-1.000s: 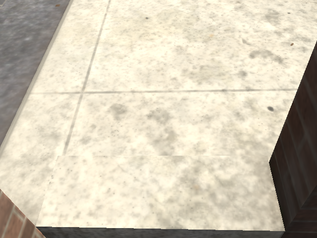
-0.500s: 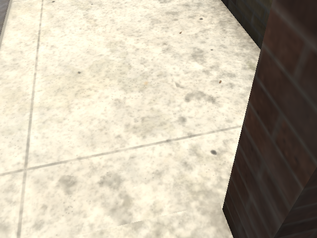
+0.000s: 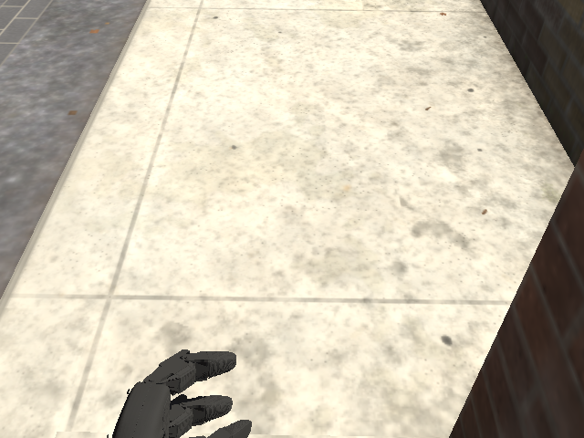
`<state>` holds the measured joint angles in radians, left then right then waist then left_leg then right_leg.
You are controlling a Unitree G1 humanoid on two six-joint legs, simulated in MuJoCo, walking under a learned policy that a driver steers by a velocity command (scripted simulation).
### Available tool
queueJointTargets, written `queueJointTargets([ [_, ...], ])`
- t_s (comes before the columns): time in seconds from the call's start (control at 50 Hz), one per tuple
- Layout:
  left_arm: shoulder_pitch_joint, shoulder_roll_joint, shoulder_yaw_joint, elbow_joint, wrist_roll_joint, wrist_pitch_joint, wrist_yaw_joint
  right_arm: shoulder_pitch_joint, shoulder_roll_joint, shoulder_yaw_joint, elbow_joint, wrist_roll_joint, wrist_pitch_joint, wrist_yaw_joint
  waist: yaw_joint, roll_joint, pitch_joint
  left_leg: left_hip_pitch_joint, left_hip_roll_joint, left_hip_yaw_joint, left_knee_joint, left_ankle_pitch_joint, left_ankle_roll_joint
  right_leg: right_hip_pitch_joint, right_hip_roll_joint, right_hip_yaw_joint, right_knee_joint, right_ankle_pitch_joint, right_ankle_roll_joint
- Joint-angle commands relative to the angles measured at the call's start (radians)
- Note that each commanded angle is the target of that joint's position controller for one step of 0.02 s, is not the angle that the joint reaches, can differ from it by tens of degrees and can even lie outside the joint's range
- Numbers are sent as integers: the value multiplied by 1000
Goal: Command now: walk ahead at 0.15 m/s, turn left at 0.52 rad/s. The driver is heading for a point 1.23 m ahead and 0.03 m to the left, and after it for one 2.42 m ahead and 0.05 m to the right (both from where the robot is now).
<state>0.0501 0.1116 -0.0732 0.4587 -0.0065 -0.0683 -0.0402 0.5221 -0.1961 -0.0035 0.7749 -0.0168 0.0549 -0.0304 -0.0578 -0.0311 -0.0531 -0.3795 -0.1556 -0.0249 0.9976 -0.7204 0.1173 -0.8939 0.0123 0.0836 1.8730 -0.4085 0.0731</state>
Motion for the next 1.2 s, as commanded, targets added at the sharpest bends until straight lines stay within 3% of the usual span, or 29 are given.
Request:
queueJointTargets([
  [0.02, 103, 133, 47, -71, 6, 48, 81, -399, -148, -21, -255, -23, -38, -36, 180, 28, 72, -349, 295, -543, -448, 557, 113, 211, -16, -70, -270, 94, 57],
  [0.04, 123, 97, 37, -42, -4, 50, 102, -372, -165, -18, -286, -27, -41, -29, 167, 26, 75, -357, 304, -532, -560, 412, 91, 281, -35, -108, -324, 165, 24],
  [0.1, 199, 128, 72, -2, 28, 82, 109, -320, -175, -12, -277, -37, -14, -40, 160, 204, 26, -204, 233, -378, -453, 999, 15, 555, -8, -149, -823, 179, -28],
  [0.14, 283, 137, 90, 58, 40, 86, 82, -314, -183, -14, -279, 1, -16, -28, 193, 153, -68, 151, 165, -289, -226, 1450, -37, 595, 19, -183, -1305, 212, -97],
  [0.16, 335, 145, 99, 112, 42, 80, 74, -343, -169, -13, -283, 8, -21, -14, 210, 134, -111, 129, 121, -261, -38, 1345, -40, 734, -23, -106, -1473, 338, -150],
  [0.18, 318, 163, 92, 152, 58, 76, 61, -341, -58, 10, -303, 2, -28, 8, 141, -79, -71, -188, 36, -217, 169, 394, -56, 931, -150, 74, -1409, 699, -192],
  [0.2, 221, 167, 98, 115, 61, 80, 77, -309, -65, -3, -302, 13, -33, 18, 61, -35, -22, -381, 3, -188, 375, 209, -129, 905, -282, 230, -1383, 885, -288],
  [0.22, 166, 171, 100, 74, 61, 77, 87, -261, -105, -6, -300, 28, -35, 6, 49, 58, -46, -418, 44, -145, 530, 190, -179, 796, -365, 304, -1406, 647, -345],
  [0.26, 111, 156, 87, 49, 48, 72, 97, -181, -111, 3, -308, 43, -20, -22, 17, 78, -18, -420, 106, -126, 662, 257, -242, 628, -340, 264, -1478, 93, -297],
  [0.36, 169, 202, 92, 118, 45, 47, 109, -90, -125, -19, -298, 7, -33, -30, -5, -69, 34, -422, 122, -62, 755, 560, -243, 522, -304, 117, -1491, -134, -285],
  [0.42, 269, 257, 119, 156, 32, 34, 118, -120, -131, -34, -304, 36, -42, -12, 32, -124, 30, -528, 171, -86, 746, 575, -215, 637, -356, 175, -1533, -363, -255],
  [0.54, 299, 235, 140, 247, 4, 17, 106, -235, -58, -7, -278, 30, -75, 32, 52, -111, 152, -633, 245, -114, 645, 585, -179, 615, -406, 241, -1598, -480, -309],
  [0.64, 240, 249, 160, 292, -8, 12, 82, -246, -8, 31, -229, 34, -83, 44, 36, -106, 130, -454, 334, -60, 324, 594, -131, 469, -347, 198, -1538, -416, -238],
  [0.68, 274, 274, 180, 338, -34, 59, 74, -178, -37, 22, -189, 44, -81, 54, 25, -119, 153, -112, 243, 132, -142, 335, -128, 321, -218, 70, -1514, -484, -205],
  [0.72, 244, 210, 164, 345, 1, 66, 62, 9, -98, -32, -67, 79, -73, 33, -68, -51, 86, 238, 260, 61, -478, 521, -84, 282, -130, 51, -1192, -393, -133],
  [0.74, 175, 65, 119, 330, 30, 59, 36, 139, -159, -63, -28, 47, -72, 42, -126, 129, 19, 417, 292, 16, -351, 494, -125, 80, -39, -34, -766, -198, -107],
  [0.76, 275, -49, 104, 327, -47, 44, 31, 280, -324, -106, -2, -27, -82, 26, -84, 422, -142, 432, 622, -579, -547, 305, -42, -50, 52, 81, -261, -50, -67],
  [0.78, 263, -12, 110, 332, -78, 31, 24, 196, -284, -85, -28, -34, -95, 15, -57, 294, -146, 331, 703, -854, -724, -16, -54, -110, 38, 161, 63, 71, -62],
  [0.8, 197, 73, 122, 283, -80, 21, 36, 83, -254, -74, -13, 30, -89, 3, -22, 244, -3, 227, 684, -735, -727, -85, -89, -177, -6, 104, 117, 118, -36],
  [0.84, 118, 81, 113, 257, -46, 34, 59, -7, -208, -77, 21, 2, -64, -20, 7, 268, 145, 141, 576, -392, -677, 65, -39, -240, -21, -24, 119, 173, -2],
  [0.9, 68, 67, 109, 221, -18, 90, 59, 36, -33, -49, 69, -31, -78, -73, 9, 241, 234, 88, 523, -192, -685, 192, -42, -196, 4, -45, 52, 203, -33],
  [0.94, 114, 24, 97, 204, -23, 110, 77, 1, -40, -49, 60, -24, -79, -75, 43, 207, 249, 105, 560, -163, -681, 303, -34, -278, 30, 6, 231, 212, -67],
  [0.96, 164, 31, 100, 200, -23, 125, 75, -9, -101, -63, 52, -9, -78, -72, 77, 196, 257, 105, 583, -130, -697, 313, -34, -302, 5, 35, 267, 181, -64],
  [1.02, 146, 42, 88, 146, -4, 132, 76, 29, -87, -50, 58, -33, -69, -67, 60, 100, 259, 240, 578, -27, -678, 493, -9, -470, 7, 48, 455, 122, -65],
  [1.08, 17, 22, 72, 52, -36, 115, 47, 76, -75, -43, 81, -26, -77, -59, 31, 77, 233, 334, 534, 55, -664, 570, 2, -579, -36, 11, 525, 136, -62],
  [1.1, -30, -26, 49, 21, -54, 110, 25, 86, -142, -74, 83, -30, -60, -58, 26, 107, 248, 366, 542, 73, -685, 604, -1, -629, -64, -22, 432, 84, -58],
  [1.12, -90, -19, 43, 0, -70, 107, 15, 105, -130, -72, 79, -30, -48, -61, 0, 118, 262, 366, 526, 98, -711, 596, 3, -628, -82, -62, 354, 71, -54],
  [1.18, -365, -85, -11, -115, -70, 118, -30, 180, -146, -91, 129, 15, -10, -87, -68, 129, 272, 288, 545, 141, -991, 721, 32, -310, -177, -281, -245, -72, -85],
  [1.2, -341, -63, 7, -102, -72, 117, -37, 97, -159, -85, 134, 33, -18, -82, -4, 153, 248, 247, 532, 217, -997, 1103, 13, -84, -139, -370, -365, -50, -132],
])
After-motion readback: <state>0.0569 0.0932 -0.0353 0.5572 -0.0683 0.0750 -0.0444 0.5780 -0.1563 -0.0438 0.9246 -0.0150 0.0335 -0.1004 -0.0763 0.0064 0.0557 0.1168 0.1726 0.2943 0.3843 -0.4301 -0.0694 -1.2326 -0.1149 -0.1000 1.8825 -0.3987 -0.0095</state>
